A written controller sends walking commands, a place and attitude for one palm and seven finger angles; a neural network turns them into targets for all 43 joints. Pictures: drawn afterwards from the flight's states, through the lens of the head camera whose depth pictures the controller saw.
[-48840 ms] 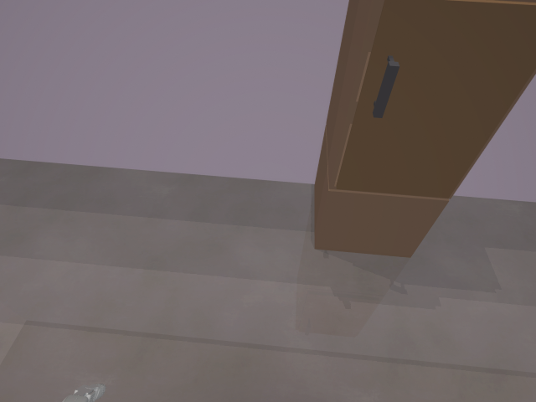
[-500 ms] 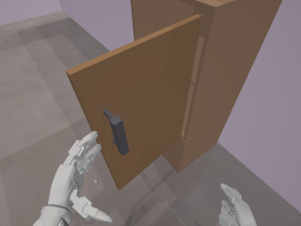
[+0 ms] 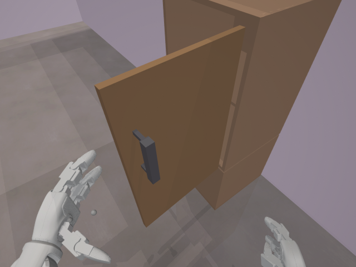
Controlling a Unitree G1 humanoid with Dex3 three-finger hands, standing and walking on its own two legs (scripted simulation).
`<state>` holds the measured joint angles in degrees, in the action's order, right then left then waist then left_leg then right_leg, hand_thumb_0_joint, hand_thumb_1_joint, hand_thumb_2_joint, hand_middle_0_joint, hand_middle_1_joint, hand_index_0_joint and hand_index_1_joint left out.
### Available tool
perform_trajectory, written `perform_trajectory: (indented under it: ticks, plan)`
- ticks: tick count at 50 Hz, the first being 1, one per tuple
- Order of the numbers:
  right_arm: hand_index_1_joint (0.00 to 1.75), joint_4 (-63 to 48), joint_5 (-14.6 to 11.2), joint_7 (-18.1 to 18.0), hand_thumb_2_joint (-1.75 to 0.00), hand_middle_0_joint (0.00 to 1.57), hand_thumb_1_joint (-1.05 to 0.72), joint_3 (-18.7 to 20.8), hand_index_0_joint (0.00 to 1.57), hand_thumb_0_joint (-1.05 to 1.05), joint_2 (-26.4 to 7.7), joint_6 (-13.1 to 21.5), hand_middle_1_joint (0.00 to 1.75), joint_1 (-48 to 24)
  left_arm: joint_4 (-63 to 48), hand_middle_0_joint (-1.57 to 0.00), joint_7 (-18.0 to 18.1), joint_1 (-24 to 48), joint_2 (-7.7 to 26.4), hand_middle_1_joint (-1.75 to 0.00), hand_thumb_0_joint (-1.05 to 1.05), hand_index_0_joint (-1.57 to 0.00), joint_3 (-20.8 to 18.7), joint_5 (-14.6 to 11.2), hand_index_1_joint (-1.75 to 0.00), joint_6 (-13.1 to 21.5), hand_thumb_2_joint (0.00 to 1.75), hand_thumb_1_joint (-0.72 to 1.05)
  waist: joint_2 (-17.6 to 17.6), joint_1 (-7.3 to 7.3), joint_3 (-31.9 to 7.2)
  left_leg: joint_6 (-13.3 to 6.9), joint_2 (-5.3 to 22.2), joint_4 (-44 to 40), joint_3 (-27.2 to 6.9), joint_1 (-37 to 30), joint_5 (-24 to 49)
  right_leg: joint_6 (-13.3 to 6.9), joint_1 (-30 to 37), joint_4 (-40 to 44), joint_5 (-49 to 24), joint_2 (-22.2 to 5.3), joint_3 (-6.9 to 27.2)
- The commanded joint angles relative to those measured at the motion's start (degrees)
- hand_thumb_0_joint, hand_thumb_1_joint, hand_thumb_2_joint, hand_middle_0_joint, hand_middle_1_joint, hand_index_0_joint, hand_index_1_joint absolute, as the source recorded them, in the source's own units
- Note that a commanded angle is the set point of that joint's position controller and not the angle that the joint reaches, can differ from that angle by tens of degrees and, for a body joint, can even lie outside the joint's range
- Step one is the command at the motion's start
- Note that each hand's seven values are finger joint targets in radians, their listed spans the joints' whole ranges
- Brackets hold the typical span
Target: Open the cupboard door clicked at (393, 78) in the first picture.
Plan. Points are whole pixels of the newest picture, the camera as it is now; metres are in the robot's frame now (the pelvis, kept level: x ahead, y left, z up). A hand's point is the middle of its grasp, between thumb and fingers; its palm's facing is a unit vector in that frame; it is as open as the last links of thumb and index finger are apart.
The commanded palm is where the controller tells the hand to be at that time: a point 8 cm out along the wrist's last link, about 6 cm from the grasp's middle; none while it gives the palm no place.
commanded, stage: draw the hand back to the body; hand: left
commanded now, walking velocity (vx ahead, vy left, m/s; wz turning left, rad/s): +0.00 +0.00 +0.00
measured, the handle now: (145, 156) +0.34 +0.10 +0.09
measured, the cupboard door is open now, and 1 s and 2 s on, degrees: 95 95 95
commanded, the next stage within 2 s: step back with the hand held close in 1.28 s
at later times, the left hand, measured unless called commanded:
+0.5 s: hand (44, 202) +0.20 +0.24 +0.14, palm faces +0.28 -0.90 -0.32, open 13.9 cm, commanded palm +0.16 +0.29 +0.17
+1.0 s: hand (4, 178) +0.21 +0.28 +0.20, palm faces +0.44 -0.81 -0.39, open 8.2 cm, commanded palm +0.16 +0.32 +0.20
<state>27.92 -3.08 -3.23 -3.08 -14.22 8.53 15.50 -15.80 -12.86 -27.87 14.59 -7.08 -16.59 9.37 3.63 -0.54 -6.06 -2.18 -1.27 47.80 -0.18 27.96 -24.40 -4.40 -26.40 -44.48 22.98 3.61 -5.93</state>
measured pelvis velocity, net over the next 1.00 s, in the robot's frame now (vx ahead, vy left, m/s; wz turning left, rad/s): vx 0.01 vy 0.02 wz -0.02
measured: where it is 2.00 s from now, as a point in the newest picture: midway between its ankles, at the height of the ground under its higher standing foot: outside the picture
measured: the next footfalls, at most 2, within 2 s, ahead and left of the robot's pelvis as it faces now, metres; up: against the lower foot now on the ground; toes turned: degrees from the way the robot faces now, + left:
none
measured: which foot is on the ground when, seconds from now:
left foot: down 0.00-1.00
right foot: down 0.00-1.00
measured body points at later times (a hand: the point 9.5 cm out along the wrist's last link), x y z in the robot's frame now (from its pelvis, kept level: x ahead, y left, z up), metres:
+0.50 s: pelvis +0.01 +0.03 +0.03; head -0.01 +0.02 +0.48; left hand +0.18 +0.29 +0.16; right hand +0.19 -0.19 -0.05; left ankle +0.00 +0.09 -0.70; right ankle +0.00 -0.07 -0.70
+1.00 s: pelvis +0.01 +0.02 +0.04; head -0.01 +0.01 +0.49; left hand +0.18 +0.33 +0.22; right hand +0.20 -0.20 -0.05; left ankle +0.00 +0.09 -0.70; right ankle +0.00 -0.07 -0.70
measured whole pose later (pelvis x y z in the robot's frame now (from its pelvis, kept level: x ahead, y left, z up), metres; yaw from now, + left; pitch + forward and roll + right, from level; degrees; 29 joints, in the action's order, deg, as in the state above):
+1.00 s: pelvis +0.01 +0.02 +0.04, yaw -1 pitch -5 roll -1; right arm 36.2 -0.6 -2.3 -1.5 -13.7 5.3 11.2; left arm -21.9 6.8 -26.3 20.2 -19.4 -4.4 4.9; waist 3.9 -3.7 1.2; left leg -3.9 -3.0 23.8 1.8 4.9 -14.6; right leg -2.3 -4.2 -21.6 13.0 2.6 -2.5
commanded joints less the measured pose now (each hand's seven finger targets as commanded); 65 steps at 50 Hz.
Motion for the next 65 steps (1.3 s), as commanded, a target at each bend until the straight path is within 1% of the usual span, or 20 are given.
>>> perform_trajectory:
  ticks: [1, 5, 10, 11, 12, 14, 18, 20, 22, 25, 31, 37, 45, 47, 48, 53, 57, 59, 60, 65]
  plan:
    - [0.30, -9.8, -0.2, -0.9, -0.90, 0.20, -0.90, 2.5, 0.20, 0.00, -5.9, 4.5, 0.30, -6.5, -14.3, -0.15, -0.6, 3.4, 6.3, -0.30, 0.00, -0.15, -4.1, -1.1, -0.30, 2.1, 0.30, -0.50, -1.6, -0.62, -3.5, 0.4, 0.8, -8.5, -3.5, -3.1, 10.6, 3.3, 4.1, 9.7, -10.5, -3.1, 5.9]
    - [0.30, -9.0, -0.2, -1.1, -0.90, 0.20, -0.90, 2.6, 0.20, 0.00, -6.1, 5.4, 0.30, -6.6, -16.2, -0.15, -0.3, 4.1, 7.6, -0.30, 0.00, -0.15, -6.0, -1.0, -0.30, 0.9, 0.30, -0.50, -0.7, -0.95, -3.9, 0.6, 1.0, -9.9, -4.0, -5.6, 12.2, 3.0, 4.6, 9.7, -11.7, -2.6, 4.4]
    - [0.30, -8.1, -0.4, -1.2, -0.90, 0.20, -0.90, 2.4, 0.20, 0.00, -6.0, 6.2, 0.30, -7.2, -16.6, -0.16, -1.2, 3.8, 8.4, -0.30, 0.00, -0.16, -7.9, -1.8, -0.30, -1.1, 0.37, -0.32, -1.4, -1.44, -3.3, 1.0, 1.1, -11.6, -4.4, -7.6, 14.1, 2.9, 6.1, 10.4, -13.7, -2.3, 3.4]
    - [0.30, -8.2, 1.0, -2.2, -0.90, 0.20, -0.90, 2.8, 0.20, 0.00, -5.5, 5.4, 0.30, -8.0, -23.3, -0.16, 7.8, 7.1, 15.9, -0.30, 0.00, -0.16, -9.7, 7.1, -0.30, -0.9, 0.39, -0.29, 0.1, -3.47, -2.6, 0.5, 1.8, -14.0, -4.0, -7.2, 12.5, 2.1, 8.5, 13.9, -12.1, -3.6, 7.3]
    - [0.30, -7.5, 1.5, -2.4, -0.90, 0.20, -0.90, 2.4, 0.20, 0.00, -4.4, 4.9, 0.30, -7.1, -20.2, -0.16, 11.7, 2.2, 10.1, -0.30, 0.00, -0.16, -6.8, 8.0, -0.30, -2.1, 0.40, -0.26, -0.1, -2.23, 0.5, 0.8, 1.6, -15.0, -3.6, -7.6, 11.2, 2.2, 8.1, 15.4, -10.6, -4.1, 7.2]
    - [0.30, -6.3, 1.6, -2.0, -0.90, 0.20, -0.90, 2.2, 0.20, 0.00, -4.3, 3.8, 0.30, -7.3, -18.4, -0.16, 15.4, -1.6, 7.3, -0.30, 0.00, -0.16, -4.2, 10.3, -0.30, -3.2, 0.43, -0.18, -0.9, -1.87, 2.7, 0.8, 2.2, -16.7, -3.8, -9.7, 12.4, 2.3, 9.2, 16.6, -11.0, -4.0, 6.5]
    - [0.30, -5.2, 2.3, -1.9, -0.90, 0.20, -0.90, 2.3, 0.20, 0.00, -5.2, 2.5, 0.30, -9.0, -20.3, -0.17, 18.8, 1.5, 10.2, -0.30, 0.00, -0.17, -6.1, 12.3, -0.30, -2.9, 0.50, -0.05, -0.1, -1.99, 2.2, 0.8, 2.6, -20.6, -3.9, -12.8, 12.8, 2.2, 13.2, 19.0, -11.0, -4.0, 6.1]
    - [0.30, -4.8, 2.2, -1.8, -0.90, 0.20, -0.90, 2.3, 0.20, 0.00, -5.1, 2.3, 0.30, -9.5, -20.5, -0.17, 19.6, 2.8, 9.9, -0.30, 0.00, -0.17, -5.9, 13.0, -0.30, -2.6, 0.52, 0.02, 0.1, -1.79, 2.7, 1.1, 2.9, -22.5, -4.4, -14.8, 13.2, 2.3, 13.8, 19.7, -10.9, -3.9, 5.8]
    - [0.30, -4.2, 2.4, -1.6, -0.90, 0.20, -0.90, 2.3, 0.20, 0.00, -5.0, 2.4, 0.30, -9.4, -21.9, -0.17, 20.2, 3.5, 10.3, -0.30, 0.00, -0.17, -6.5, 13.5, -0.30, -2.1, 0.55, 0.09, 2.9, -2.05, 1.3, 1.7, 3.1, -24.0, -5.1, -17.0, 16.0, 2.1, 15.8, 19.9, -12.4, -3.8, 5.6]
    - [0.30, -3.4, 2.5, -1.4, -0.90, 0.20, -0.90, 2.5, 0.20, 0.00, -5.2, 2.1, 0.30, -10.0, -20.5, -0.18, 20.5, 3.0, 11.0, -0.30, 0.00, -0.18, -8.0, 13.5, -0.30, -2.3, 0.60, 0.20, 0.0, -2.28, 2.3, 2.2, 3.6, -25.5, -5.2, -18.1, 19.0, 2.1, 17.4, 21.1, -14.0, -3.5, 5.4]
    - [0.30, -2.4, 2.6, -0.5, -0.90, 0.20, -0.90, 3.0, 0.20, 0.00, -5.4, 1.3, 0.30, -10.2, -19.9, -0.18, 20.4, 3.2, 11.8, -0.30, 0.00, -0.18, -10.9, 13.6, -0.30, -1.8, 0.69, 0.41, 1.1, -2.70, 2.5, 3.5, 4.4, -27.4, -5.2, -20.8, 25.8, 2.2, 20.1, 22.4, -16.9, -3.3, 5.4]
    - [0.30, -2.0, 2.6, 0.1, -0.90, 0.20, -0.90, 3.6, 0.20, 0.00, -5.4, 0.4, 0.30, -10.5, -20.0, -0.19, 20.4, 3.2, 14.0, -0.30, 0.00, -0.19, -15.1, 13.0, -0.30, -1.4, 0.78, 0.62, 0.4, -3.12, 1.6, 3.5, 4.3, -27.5, -4.1, -22.0, 29.3, 2.2, 22.3, 23.5, -20.0, -3.3, 5.8]
    - [0.30, -0.8, 2.3, 0.0, -0.90, 0.20, -0.90, 4.0, 0.20, 0.00, -5.3, 0.0, 0.30, -11.3, -18.9, -0.20, 20.7, 6.6, 16.5, -0.30, 0.00, -0.20, -19.0, 12.5, -0.30, -0.8, 0.90, 0.90, 2.0, -3.15, 2.6, 2.9, 3.8, -27.9, -3.2, -22.2, 26.7, 2.2, 22.8, 25.0, -19.9, -3.4, 6.4]
    - [0.30, -0.7, 2.4, 0.2, -0.90, 0.20, -0.90, 4.0, 0.20, 0.00, -5.3, -0.2, 0.30, -11.4, -16.4, -0.20, 20.4, 5.6, 14.2, -0.30, 0.00, -0.20, -17.2, 12.3, -0.30, -1.0, 0.90, 0.90, -0.1, -2.91, 4.4, 2.5, 3.8, -28.3, -3.1, -21.9, 24.9, 2.4, 21.8, 25.4, -19.0, -3.4, 6.3]
    - [0.30, -0.8, 2.3, 0.3, -0.90, 0.20, -0.90, 4.1, 0.20, 0.00, -5.6, -0.2, 0.30, -11.6, -16.7, -0.20, 20.3, 5.8, 13.8, -0.30, 0.00, -0.20, -16.6, 12.4, -0.30, -0.9, 0.90, 0.90, 0.4, -2.89, 4.0, 2.4, 3.6, -28.4, -2.9, -21.8, 24.7, 2.3, 22.5, 25.6, -19.0, -3.5, 6.3]
    - [0.30, -0.6, 2.4, -0.1, -0.90, 0.20, -0.90, 4.2, 0.20, 0.00, -5.5, -0.2, 0.30, -12.3, -16.9, -0.20, 20.6, 6.6, 16.1, -0.30, 0.00, -0.20, -18.0, 12.2, -0.30, -0.5, 0.90, 0.90, -0.8, -3.23, 3.6, 1.1, 3.0, -28.1, -2.1, -21.5, 20.7, 2.3, 22.9, 26.7, -17.8, -3.8, 7.2]
    - [0.30, -0.4, 2.4, -0.2, -0.90, 0.20, -0.90, 4.0, 0.20, 0.00, -4.9, 0.2, 0.30, -12.5, -17.8, -0.20, 20.8, 7.1, 16.2, -0.30, 0.00, -0.20, -18.3, 12.3, -0.30, -0.1, 0.90, 0.90, 1.6, -3.23, 4.2, 1.2, 2.7, -28.2, -2.0, -21.5, 19.7, 2.3, 22.5, 27.3, -17.1, -3.9, 7.6]
    - [0.30, -0.3, 2.5, -0.4, -0.90, 0.20, -0.90, 4.0, 0.20, 0.00, -4.9, 0.5, 0.30, -12.6, -17.8, -0.20, 20.9, 7.2, 16.6, -0.30, 0.00, -0.20, -18.6, 12.2, -0.30, 0.0, 0.90, 0.90, 0.1, -3.23, 4.6, 1.0, 2.6, -28.1, -1.9, -21.5, 19.6, 2.3, 22.5, 27.6, -17.3, -3.9, 7.8]
    - [0.30, -0.2, 2.4, -0.4, -0.90, 0.20, -0.90, 4.0, 0.20, 0.00, -4.8, 0.5, 0.30, -12.5, -17.6, -0.20, 20.8, 6.9, 16.2, -0.30, 0.00, -0.20, -18.5, 12.2, -0.30, -0.1, 0.90, 0.90, 1.3, -3.31, 3.9, 0.9, 2.5, -27.9, -1.7, -21.8, 19.8, 2.4, 22.7, 27.6, -17.4, -4.0, 7.9]
    - [0.30, 0.2, 2.4, -0.2, -0.90, 0.20, -0.90, 4.1, 0.20, 0.00, -4.8, 0.8, 0.30, -12.4, -16.9, -0.20, 20.6, 6.4, 15.5, -0.30, 0.00, -0.20, -17.8, 12.2, -0.30, 0.1, 0.90, 0.90, 1.4, -3.11, 4.6, 0.8, 2.5, -27.9, -1.5, -22.3, 20.3, 2.4, 22.4, 28.0, -17.8, -4.0, 8.0]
